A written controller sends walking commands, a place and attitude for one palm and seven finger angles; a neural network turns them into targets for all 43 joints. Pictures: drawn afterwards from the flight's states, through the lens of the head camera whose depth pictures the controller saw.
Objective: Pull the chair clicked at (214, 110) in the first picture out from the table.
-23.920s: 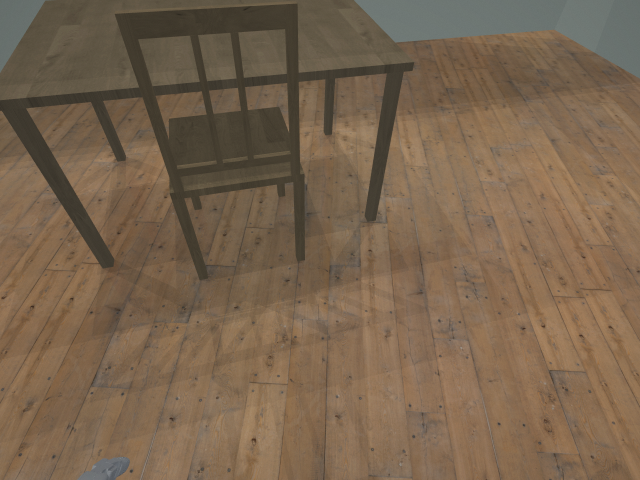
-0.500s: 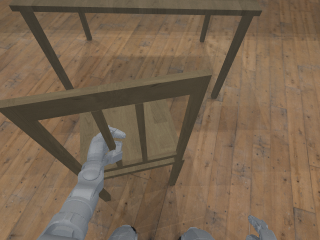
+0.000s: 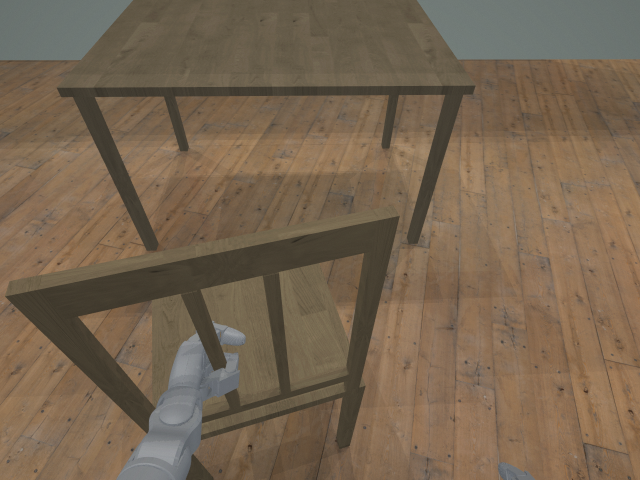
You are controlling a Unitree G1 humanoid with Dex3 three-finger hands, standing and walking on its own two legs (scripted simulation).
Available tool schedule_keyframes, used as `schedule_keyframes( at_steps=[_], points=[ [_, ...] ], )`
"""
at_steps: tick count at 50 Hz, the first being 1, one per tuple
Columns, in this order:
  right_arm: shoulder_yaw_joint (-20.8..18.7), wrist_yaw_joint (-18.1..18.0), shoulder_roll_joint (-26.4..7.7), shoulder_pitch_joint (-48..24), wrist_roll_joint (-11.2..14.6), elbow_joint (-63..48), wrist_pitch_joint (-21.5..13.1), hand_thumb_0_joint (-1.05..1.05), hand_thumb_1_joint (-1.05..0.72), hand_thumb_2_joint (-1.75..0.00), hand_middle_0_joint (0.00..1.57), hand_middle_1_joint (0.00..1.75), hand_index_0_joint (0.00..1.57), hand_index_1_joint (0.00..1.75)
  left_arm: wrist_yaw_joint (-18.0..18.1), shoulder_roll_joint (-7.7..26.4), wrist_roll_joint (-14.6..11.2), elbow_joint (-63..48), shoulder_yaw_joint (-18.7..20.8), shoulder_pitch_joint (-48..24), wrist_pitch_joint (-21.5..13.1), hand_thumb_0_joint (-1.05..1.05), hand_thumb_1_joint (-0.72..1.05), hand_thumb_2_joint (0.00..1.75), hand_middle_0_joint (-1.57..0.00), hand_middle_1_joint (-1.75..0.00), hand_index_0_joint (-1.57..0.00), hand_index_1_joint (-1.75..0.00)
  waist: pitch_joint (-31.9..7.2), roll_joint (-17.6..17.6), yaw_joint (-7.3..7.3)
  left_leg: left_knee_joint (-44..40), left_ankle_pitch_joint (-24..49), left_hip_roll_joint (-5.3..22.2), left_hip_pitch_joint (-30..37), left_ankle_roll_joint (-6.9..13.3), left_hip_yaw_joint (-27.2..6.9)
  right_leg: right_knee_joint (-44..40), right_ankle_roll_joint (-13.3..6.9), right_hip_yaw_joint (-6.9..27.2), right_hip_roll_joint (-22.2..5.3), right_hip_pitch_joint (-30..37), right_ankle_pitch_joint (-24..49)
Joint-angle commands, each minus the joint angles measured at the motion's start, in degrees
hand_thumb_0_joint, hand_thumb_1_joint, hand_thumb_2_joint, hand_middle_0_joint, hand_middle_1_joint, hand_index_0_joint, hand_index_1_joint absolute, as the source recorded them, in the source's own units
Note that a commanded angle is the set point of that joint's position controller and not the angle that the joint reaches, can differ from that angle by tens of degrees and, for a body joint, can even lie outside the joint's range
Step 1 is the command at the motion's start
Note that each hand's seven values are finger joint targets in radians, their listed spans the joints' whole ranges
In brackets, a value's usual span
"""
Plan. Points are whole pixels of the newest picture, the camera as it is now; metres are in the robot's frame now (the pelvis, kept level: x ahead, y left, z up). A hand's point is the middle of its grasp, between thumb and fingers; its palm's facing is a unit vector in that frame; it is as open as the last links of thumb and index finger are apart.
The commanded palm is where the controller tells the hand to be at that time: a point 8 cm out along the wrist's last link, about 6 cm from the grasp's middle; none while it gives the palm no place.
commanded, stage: stop walking, hand still on the chair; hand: left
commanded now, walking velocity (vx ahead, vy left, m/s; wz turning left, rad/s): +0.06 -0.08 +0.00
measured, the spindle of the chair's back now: (217, 357) +0.30 +0.16 -0.06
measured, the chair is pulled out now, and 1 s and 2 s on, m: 0.69 0.69 0.69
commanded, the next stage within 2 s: open the thumb and straighten the fingers in 0.72 s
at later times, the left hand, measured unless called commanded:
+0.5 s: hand (232, 373) +0.28 +0.14 -0.06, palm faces +0.08 -0.98 -0.16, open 5.1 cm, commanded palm +0.25 +0.19 -0.05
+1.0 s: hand (229, 370) +0.28 +0.14 -0.06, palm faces +0.05 -0.99 -0.14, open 6.2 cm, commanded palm +0.25 +0.19 -0.04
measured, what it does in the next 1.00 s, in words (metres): stands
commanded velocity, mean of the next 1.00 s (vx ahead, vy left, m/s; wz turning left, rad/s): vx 0.00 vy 0.00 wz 0.00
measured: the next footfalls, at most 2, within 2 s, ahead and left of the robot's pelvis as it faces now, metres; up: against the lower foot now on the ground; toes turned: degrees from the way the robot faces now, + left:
none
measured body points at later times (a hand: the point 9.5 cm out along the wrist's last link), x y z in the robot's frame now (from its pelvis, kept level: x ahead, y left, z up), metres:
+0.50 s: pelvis +0.02 -0.01 +0.00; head +0.03 -0.01 +0.45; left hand +0.27 +0.19 -0.05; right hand +0.16 -0.25 -0.10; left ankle +0.03 +0.13 -0.74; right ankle +0.04 -0.14 -0.74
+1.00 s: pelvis +0.02 -0.01 -0.01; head +0.05 +0.00 +0.44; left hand +0.27 +0.20 -0.05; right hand +0.16 -0.26 -0.11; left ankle +0.03 +0.13 -0.74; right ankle +0.04 -0.14 -0.74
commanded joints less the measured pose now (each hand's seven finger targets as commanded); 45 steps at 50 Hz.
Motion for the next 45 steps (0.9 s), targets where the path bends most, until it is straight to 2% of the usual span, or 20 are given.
schedule_keyframes(
  at_steps=[1, 3, 5, 8, 9, 13, 14, 17, 25, 27, 29, 33, 34, 38, 39, 41, 42, 43, 44, 45],
  points=[
    [-1.3, -0.6, -5.4, -4.9, -0.1, -8.0, -2.8, 0.0, -0.9, -0.9, 0.2, 0.3, 0.2, 0.3, 0.5, 7.0, 1.0, -12.2, 0.8, -14.3, -2.7, 0.0, 0.9, 0.9, -0.5, -1.45, -0.5, -1.45, -5.9, 3.4, 0.82, -10.5, -12.7, 4.7, 0.2, 3.7, -7.2, -6.7, -2.2, 4.0, -1.6, -0.7, -10.3],
    [-1.3, -0.6, -5.4, -4.9, -0.1, -8.0, -3.2, 0.0, -0.9, -0.9, 0.2, 0.3, 0.2, 0.3, 0.5, 6.8, 1.1, -13.3, 0.7, -13.2, -2.8, 0.0, 0.9, 0.9, -0.5, -1.45, -0.5, -1.45, -7.4, 3.6, 0.96, -9.2, -5.1, 4.9, 1.8, 3.4, -6.6, -6.3, -2.4, 4.2, -2.0, 0.8, -4.0],
    [-1.4, -0.6, -5.8, -4.6, -0.1, -7.6, -3.6, 0.0, -0.9, -0.9, 0.2, 0.3, 0.2, 0.3, 0.7, 7.8, 1.4, -13.9, 1.1, -11.8, -2.7, 0.0, 0.9, 0.9, -0.5, -1.45, -0.5, -1.45, -8.2, 4.8, 1.04, -9.6, -1.5, 5.3, 2.2, 3.1, -6.5, -5.9, -2.0, 3.6, -2.1, 2.0, -1.5],
    [-1.5, -0.5, -5.8, -4.6, -0.1, -7.5, -3.7, 0.0, -0.9, -0.9, 0.2, 0.3, 0.2, 0.3, 0.7, 7.3, 1.5, -14.8, 0.6, -10.9, -2.7, 0.0, 0.9, 0.9, -0.5, -1.45, -0.5, -1.45, -8.4, 1.3, 1.13, -8.4, 2.5, 5.3, 3.3, 2.7, -5.6, -6.2, -2.2, 4.2, -2.4, 2.2, 2.2],
    [-1.7, -0.7, -6.3, -4.4, -0.1, -7.3, -4.0, 0.0, -0.9, -0.9, 0.2, 0.3, 0.2, 0.3, 0.7, 8.4, 1.4, -15.3, 0.9, -10.1, -2.7, 0.0, 0.9, 0.9, -0.5, -1.45, -0.5, -1.45, -8.2, 1.8, 0.92, -8.4, 5.1, 5.2, 3.4, 2.6, -5.7, -6.2, -1.9, 3.5, -2.6, 2.6, 4.1],
    [-1.8, -0.5, -6.1, -4.8, -0.4, -7.1, -4.1, 0.0, -0.9, -0.9, 0.2, 0.3, 0.2, 0.3, 0.6, 7.6, 1.6, -16.9, 0.7, -8.4, -2.7, 0.0, 0.9, 0.9, -0.5, -1.45, -0.5, -1.45, -11.9, 0.4, 0.9, -6.0, 12.5, 5.2, 7.5, 2.0, -4.2, -5.2, -2.4, 4.5, -3.5, 4.2, 12.0],
    [-1.9, -0.6, -6.3, -4.6, -0.3, -6.9, -4.2, 0.0, -0.9, -0.9, 0.2, 0.3, 0.2, 0.3, 0.6, 8.3, 1.4, -17.0, 0.6, -7.3, -2.6, 0.0, 0.9, 0.9, -0.5, -1.45, -0.5, -1.45, -11.4, 1.5, 0.66, -6.3, 12.5, 5.1, 6.9, 1.9, -4.1, -5.4, -2.2, 3.9, -3.6, 4.4, 12.2],
    [-1.8, -0.6, -5.9, -5.2, -0.4, -7.1, -3.8, 0.0, -0.9, -0.9, 0.2, 0.3, 0.2, 0.3, 0.6, 7.5, 1.3, -17.0, 0.3, -6.8, -2.3, 0.0, 0.9, 0.9, -0.5, -1.45, -0.5, -1.45, -11.4, -1.6, 0.68, -5.6, 11.4, 4.8, 7.3, 1.6, -3.4, -5.8, -2.3, 4.6, -3.9, 4.3, 12.8],
    [-1.9, -0.6, -5.7, -6.1, -0.2, -7.9, -2.9, 0.0, -0.9, -0.9, 0.2, 0.3, 0.2, 0.3, 0.7, 8.4, 1.1, -18.4, 1.2, -4.6, -1.8, 0.0, 0.9, 0.9, -0.5, -1.45, -0.5, -1.45, -10.5, 1.1, 0.71, -5.9, 10.8, 4.6, 7.0, 1.4, -3.2, -6.7, -2.5, 4.6, -4.2, 4.7, 12.7],
    [-1.9, -0.6, -5.6, -6.3, -0.2, -8.3, -2.6, 0.0, -0.9, -0.9, 0.2, 0.3, 0.2, 0.3, 0.7, 8.3, 1.1, -18.7, 1.2, -4.5, -1.6, 0.0, 0.9, 0.9, -0.5, -1.45, -0.5, -1.45, -11.1, -0.3, 0.79, -5.4, 11.2, 4.5, 7.2, 1.4, -3.1, -6.6, -2.6, 4.7, -4.4, 5.4, 13.9],
    [-2.0, -0.7, -5.8, -6.3, 0.0, -8.3, -2.4, 0.0, -0.9, -0.9, 0.2, 0.3, 0.2, 0.3, 0.6, 8.8, 0.8, -18.7, 1.0, -4.1, -1.4, 0.0, 0.9, 0.9, -0.5, -1.45, -0.5, -1.45, -9.7, 0.2, 0.56, -5.7, 10.1, 4.3, 6.8, 1.3, -2.9, -7.4, -2.4, 4.4, -4.4, 4.7, 13.3],
    [-1.9, -0.6, -5.6, -6.7, -0.2, -8.9, -2.0, 0.0, -0.9, -0.9, 0.2, 0.3, 0.2, 0.3, 0.8, 8.2, 1.0, -19.2, 1.1, -4.6, -1.2, 0.0, 0.9, 0.9, -0.5, -1.45, -0.5, -1.45, -10.1, -0.1, 0.72, -5.7, 9.5, 4.3, 6.6, 1.2, -2.9, -7.3, -2.5, 4.7, -4.4, 5.0, 12.2],
    [-1.9, -0.7, -5.9, -6.4, 0.1, -8.6, -1.9, 0.0, -0.9, -0.9, 0.2, 0.3, 0.2, 0.3, 0.7, 8.8, 0.8, -18.8, 1.0, -3.8, -1.0, 0.0, 0.9, 0.9, -0.5, -1.45, -0.5, -1.45, -8.6, 0.9, 0.55, -6.1, 9.1, 4.3, 6.0, 1.3, -3.1, -7.9, -2.3, 4.1, -4.3, 4.4, 11.4],
    [-1.8, -0.5, -5.7, -6.7, -0.2, -9.0, -1.7, 0.0, -0.9, -0.9, 0.2, 0.3, 0.2, 0.3, 0.8, 8.3, 1.0, -19.1, 1.1, -4.4, -1.0, 0.0, 0.9, 0.9, -0.5, -1.45, -0.5, -1.45, -9.7, 0.3, 0.81, -6.1, 9.2, 4.5, 6.6, 1.4, -3.2, -7.5, -2.5, 4.4, -4.1, 4.7, 10.8],
    [-1.9, -0.6, -5.9, -6.3, 0.1, -8.8, -1.7, 0.0, -0.9, -0.9, 0.2, 0.3, 0.2, 0.3, 0.8, 9.1, 0.8, -19.5, 1.2, -4.1, -1.1, 0.0, 0.9, 0.9, -0.5, -1.45, -0.5, -1.45, -9.0, 1.5, 0.7, -6.5, 9.4, 4.6, 6.1, 1.5, -3.4, -7.7, -2.3, 3.7, -4.0, 4.9, 10.7],
    [-2.0, -0.5, -6.0, -6.7, -0.2, -9.4, -1.8, 0.0, -0.9, -0.9, 0.2, 0.3, 0.2, 0.3, 1.1, 10.5, 1.0, -21.8, 3.1, -3.6, -1.3, 0.0, 0.9, 0.9, -0.5, -1.45, -0.5, -1.45, -9.8, 0.6, 1.1, -6.5, 9.9, 4.7, 6.1, 1.4, -3.5, -7.1, -2.3, 3.9, -3.9, 5.5, 10.8],
    [-2.1, 1.4, -7.9, -6.7, 2.5, -9.2, -2.5, 0.0, -0.9, -0.9, 0.2, 0.3, 0.2, 0.3, -0.6, 3.4, -2.8, -16.8, -1.0, 2.5, 0.7, 0.0, 0.78, 0.84, -0.5, -1.45, -0.5, -1.45, -8.5, -6.9, -2.25, -4.8, 4.2, 2.2, -0.8, 1.1, -1.1, -3.8, -1.5, -1.8, -2.0, 1.2, 5.8],
    [-2.3, 2.2, -8.4, -7.6, 2.5, -9.6, -3.0, 0.0, -0.9, -0.9, 0.2, 0.3, 0.2, 0.3, -1.4, 7.3, -3.2, -21.0, 2.2, -1.9, -0.1, 0.0, 0.66, 0.78, -0.5, -1.45, -0.5, -1.45, -8.2, -7.6, -0.94, -3.6, 1.6, 1.8, -3.7, 1.2, -0.9, -2.5, -1.5, -1.5, -1.7, -0.3, 4.0],
    [-2.4, 2.4, -8.3, -7.4, 2.4, -9.5, -3.1, 0.0, -0.9, -0.9, 0.2, 0.3, 0.2, 0.3, -1.9, 8.2, -3.0, -20.8, 2.4, -1.0, -0.4, 0.0, 0.54, 0.73, -0.5, -1.45, -0.5, -1.45, -7.3, -6.0, -1.18, -3.5, -0.2, 1.7, -4.7, 1.3, -0.9, -2.4, -1.8, -1.5, -1.8, -0.4, 2.4],
    [-2.7, 2.7, -8.2, -8.0, 2.3, -10.3, -3.8, 0.0, -0.9, -0.9, 0.2, 0.3, 0.2, 0.3, -2.0, 9.5, -3.1, -25.0, 3.5, -2.4, -1.2, 0.0, 0.42, 0.67, -0.5, -1.45, -0.5, -1.45, -9.4, -1.2, -0.82, -2.6, -2.0, 0.9, -4.6, 1.3, -0.2, -1.8, -1.7, -1.1, -1.6, -1.8, 0.3]
  ],
)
